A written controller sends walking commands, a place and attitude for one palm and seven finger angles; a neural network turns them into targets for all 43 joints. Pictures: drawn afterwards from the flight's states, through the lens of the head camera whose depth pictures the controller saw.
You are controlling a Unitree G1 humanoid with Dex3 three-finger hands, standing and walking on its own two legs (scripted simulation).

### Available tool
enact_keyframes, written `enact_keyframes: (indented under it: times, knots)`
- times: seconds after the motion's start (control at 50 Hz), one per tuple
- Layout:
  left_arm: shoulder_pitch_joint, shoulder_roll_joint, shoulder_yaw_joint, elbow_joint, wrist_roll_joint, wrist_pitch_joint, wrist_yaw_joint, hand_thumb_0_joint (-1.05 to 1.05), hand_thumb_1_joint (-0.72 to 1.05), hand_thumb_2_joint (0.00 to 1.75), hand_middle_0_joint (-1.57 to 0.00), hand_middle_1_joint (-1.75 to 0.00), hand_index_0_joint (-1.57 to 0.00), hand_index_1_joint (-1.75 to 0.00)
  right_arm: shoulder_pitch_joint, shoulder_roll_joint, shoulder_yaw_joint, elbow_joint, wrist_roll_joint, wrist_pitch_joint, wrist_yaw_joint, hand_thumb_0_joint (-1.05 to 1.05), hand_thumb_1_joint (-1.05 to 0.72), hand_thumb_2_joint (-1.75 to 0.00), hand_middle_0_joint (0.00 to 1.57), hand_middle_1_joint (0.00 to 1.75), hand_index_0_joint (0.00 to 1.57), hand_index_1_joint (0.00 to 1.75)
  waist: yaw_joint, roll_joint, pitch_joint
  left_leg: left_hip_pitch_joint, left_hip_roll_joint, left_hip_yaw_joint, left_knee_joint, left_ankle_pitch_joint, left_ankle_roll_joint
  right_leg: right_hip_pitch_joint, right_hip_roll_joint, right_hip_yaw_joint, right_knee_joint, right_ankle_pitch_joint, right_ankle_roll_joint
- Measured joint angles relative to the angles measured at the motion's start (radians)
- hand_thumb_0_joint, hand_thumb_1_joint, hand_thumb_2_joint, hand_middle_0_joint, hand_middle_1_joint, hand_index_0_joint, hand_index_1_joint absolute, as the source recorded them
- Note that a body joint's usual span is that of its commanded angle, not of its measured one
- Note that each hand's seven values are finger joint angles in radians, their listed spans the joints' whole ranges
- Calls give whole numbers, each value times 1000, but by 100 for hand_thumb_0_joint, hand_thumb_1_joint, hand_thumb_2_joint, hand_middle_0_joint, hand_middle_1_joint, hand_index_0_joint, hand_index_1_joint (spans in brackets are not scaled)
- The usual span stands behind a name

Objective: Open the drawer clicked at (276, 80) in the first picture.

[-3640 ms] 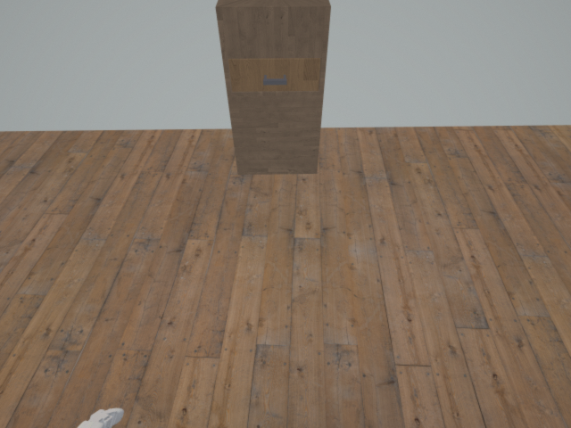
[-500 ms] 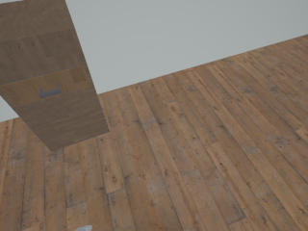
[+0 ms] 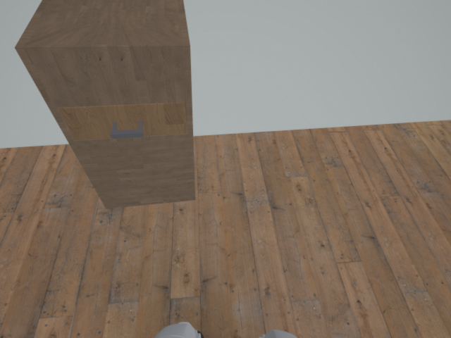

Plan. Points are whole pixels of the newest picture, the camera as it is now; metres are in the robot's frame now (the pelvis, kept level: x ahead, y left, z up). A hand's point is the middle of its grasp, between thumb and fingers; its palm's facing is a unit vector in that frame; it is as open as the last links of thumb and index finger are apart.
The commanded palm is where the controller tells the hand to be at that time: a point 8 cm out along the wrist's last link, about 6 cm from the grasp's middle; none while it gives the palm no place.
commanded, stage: turn to face it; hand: left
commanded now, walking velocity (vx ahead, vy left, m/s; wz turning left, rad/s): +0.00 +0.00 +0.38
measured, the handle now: (127, 129) +0.72 +0.37 -0.20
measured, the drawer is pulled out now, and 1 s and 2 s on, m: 0.00 0.00 0.00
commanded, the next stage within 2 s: take the last steps up to it in 0.40 s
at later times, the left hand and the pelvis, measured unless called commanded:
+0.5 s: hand out of the picture +0.05 +0.13 -0.14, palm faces +0.20 -0.94 -0.26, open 7.4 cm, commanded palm none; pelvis +0.01 -0.06 +0.02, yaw +10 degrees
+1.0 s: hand out of the picture -0.07 +0.16 -0.16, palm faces +0.34 -0.92 -0.17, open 7.4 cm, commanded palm none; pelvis +0.05 +0.01 +0.01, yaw +15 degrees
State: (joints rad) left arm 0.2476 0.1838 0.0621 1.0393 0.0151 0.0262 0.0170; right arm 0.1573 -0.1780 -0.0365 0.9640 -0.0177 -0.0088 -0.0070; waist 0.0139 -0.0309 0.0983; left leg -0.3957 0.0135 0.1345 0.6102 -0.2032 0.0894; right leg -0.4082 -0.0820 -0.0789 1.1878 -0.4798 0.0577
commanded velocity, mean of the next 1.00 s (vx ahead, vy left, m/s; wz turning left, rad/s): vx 0.16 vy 0.02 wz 0.16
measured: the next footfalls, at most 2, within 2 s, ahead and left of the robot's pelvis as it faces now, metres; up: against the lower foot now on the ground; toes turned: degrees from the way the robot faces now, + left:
right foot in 0.38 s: +0.06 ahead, -0.16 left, +0.00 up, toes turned +4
left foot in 0.88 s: +0.02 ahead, +0.11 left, +0.00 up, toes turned +22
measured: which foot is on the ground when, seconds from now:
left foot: down 0.00-0.38, up 0.40-0.86, down 0.88-1.00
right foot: up 0.00-0.36, down 0.38-0.88, up 0.90-1.00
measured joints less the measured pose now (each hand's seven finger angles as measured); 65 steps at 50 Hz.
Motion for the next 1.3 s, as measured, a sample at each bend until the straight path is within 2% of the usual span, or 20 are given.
enact_keyframes:
  times: [0.08, 0.16, 0.3, 0.36, 0.38, 0.44, 0.5, 0.56, 0.66, 0.76, 0.8, 0.86, 0.88, 0.94, 0.98, 1.04, 1.1, 1.18, 1.26, 1.3]
  knots:
    - [-39, 17, 11, -41, 3, 4, 1, 0, 91, 90, -20, -30, -20, -30, 6, 6, -1, -3, 2, 5, -5, 0, -92, -90, 20, 29, 20, 30, -5, 19, -13, 34, -24, -24, -97, 50, 6, -77, -12, 47, -46, 83, 13]
    - [-62, 30, 17, -69, 5, 14, 7, 0, 91, 90, -20, -30, -20, -30, 20, 1, -8, -4, -1, 15, -1, 0, -92, -90, 20, 29, 21, 30, -17, 33, -39, 51, -36, -54, -143, 74, 1, -73, -9, 64, -148, 93, 21]
    - [-86, 21, 9, -99, 3, 20, 10, 0, 91, 90, -20, -30, -20, -30, 43, -12, -21, -4, -8, 35, 6, 0, -91, -90, 20, 29, 21, 30, -41, 54, -60, 42, -42, -104, -143, 85, -29, 35, 30, 51, -380, 58, 11]
    - [-76, 6, -3, -110, -1, 7, 10, 0, 91, 90, -20, -30, -20, -30, 55, -23, -28, -1, -5, 44, 7, 0, -91, -90, 20, 29, 21, 30, -41, 62, -67, 22, -49, -119, -115, 79, -50, 130, 47, 39, -569, 136, -3]
    - [-71, -3, -7, -110, 1, -1, 11, 0, 91, 90, -20, -30, -20, -30, 59, -29, -32, 0, 0, 47, 9, 0, -91, -90, 20, 29, 21, 30, -38, 73, -68, 7, -46, -126, -87, 65, -59, 154, 54, 32, -621, 156, -23]
    - [-45, -28, -26, -107, 8, -5, 12, 0, 90, 90, -20, -30, -20, -30, 70, -41, -44, 10, 1, 67, 10, 0, -91, -90, 20, 29, 20, 30, -38, 87, -68, -62, -53, -145, 140, -152, -90, 171, 53, 2, -630, 167, -74]
    - [-18, -42, -31, -97, 5, -5, 13, 0, 90, 90, -20, -30, -20, -30, 78, -47, -48, 20, -1, 76, 14, 0, -91, -90, 19, 29, 20, 30, -37, 77, -68, -111, -36, -135, 375, -168, -112, 202, 39, -20, -677, 189, -85]
    - [-4, -39, -28, -81, 5, -14, 16, 0, 92, 90, -21, -30, -21, -30, 86, -48, -48, 30, -1, 73, 13, 0, -91, -90, 19, 29, 20, 30, -36, 68, -61, -100, -5, -133, 449, -148, -132, 221, 29, -44, -707, 202, -87]
    - [39, -36, -26, -55, 9, -43, 3, 0, 92, 90, -21, -30, -21, -30, 96, -51, -42, 59, -9, 74, 20, 0, -91, -90, 19, 29, 20, 30, -10, 62, -67, -24, 40, -118, 367, -153, -141, 242, 14, -85, -738, 205, -82]
    - [107, -27, -22, -8, 19, -58, -7, 0, 91, 90, -21, -30, -21, -30, 65, -44, -32, 67, -8, 62, 29, 1, -91, -90, 19, 29, 20, 30, 33, 41, -71, 41, 52, -86, 218, -191, -123, 258, -10, -105, -763, 206, -59]
    - [136, -20, -18, 17, 21, -56, -9, 0, 91, 90, -21, -30, -20, -30, 44, -37, -26, 59, -4, 50, 31, 1, -91, -90, 19, 29, 20, 30, 49, 27, -71, 71, 47, -69, 134, -204, -111, 263, -22, -104, -763, 201, -46]
    - [182, -9, -13, 60, 14, -42, -12, 0, 90, 90, -20, -30, -20, -30, 23, -27, -12, 38, 0, 13, 28, 1, -91, -90, 19, 29, 20, 30, 59, 17, -77, 163, 41, -36, -82, -133, -98, 257, -35, -102, -713, 165, -18]
    - [196, -6, -13, 73, 9, -36, -14, 0, 90, 90, -20, -30, -20, -30, 19, -25, -10, 32, 0, -3, 24, 1, -91, -90, 19, 29, 20, 30, 56, 19, -80, 179, 40, -38, -116, -96, -87, 239, -38, -97, -660, 132, -19]
    - [196, 7, -11, 109, 12, -4, -15, 0, 91, 90, -20, -30, -20, -30, 19, 11, 2, 27, -3, -27, 11, 0, -91, -90, 19, 29, 20, 30, 52, -12, -74, 209, 22, -7, -82, -124, -72, 132, -36, -25, -373, 7, -37]
    - [177, 9, -10, 116, 14, 0, -21, 1, 91, 90, -20, -30, -20, -30, 44, 28, 9, 31, -2, -38, 0, 0, -91, -90, 19, 29, 20, 30, 36, -10, -78, 252, 16, -3, -123, -128, -68, 54, -25, -13, -227, 36, -43]
    - [121, 8, -9, 94, 12, -10, -30, 1, 91, 90, -20, -30, -20, -30, 86, 18, -3, 45, 4, -53, -20, -1, -95, -90, 20, 29, 21, 30, 15, -5, -73, 315, -2, -5, -202, -105, -63, -42, -26, -2, -141, 126, -40]
    - [51, 7, -8, 54, 11, -21, -33, 1, 91, 90, -20, -30, -20, -29, 136, 11, 0, 82, 3, -56, -20, -1, -95, -90, 20, 29, 21, 30, 8, -5, -64, 370, -20, -8, -265, -96, -59, -104, -30, 4, -163, 190, -34]
    - [-41, 2, -8, 6, 7, -25, -36, 0, 91, 90, -20, -30, -20, -29, 203, 16, 4, 130, -1, -51, -19, -1, -94, -90, 20, 29, 20, 30, -10, 1, -50, 426, -32, -13, -301, -114, -68, -125, -27, -1, -297, 241, -38]
    - [-109, -5, -9, -29, 3, -31, -39, 0, 91, 90, -20, -30, -20, -29, 252, 18, 3, 166, -8, -41, -17, 0, -92, -90, 20, 29, 20, 30, -42, 22, -31, 468, -21, -7, -274, -178, -91, -82, -4, -19, -466, 242, -63]
    - [-127, -4, -11, -45, 5, -48, -40, 0, 91, 90, -20, -30, -20, -29, 276, 20, 3, 181, -6, -37, -15, 0, -92, -90, 20, 29, 20, 30, -52, 36, -24, 463, -1, -7, -193, -242, -106, -22, 20, -32, -561, 269, -80]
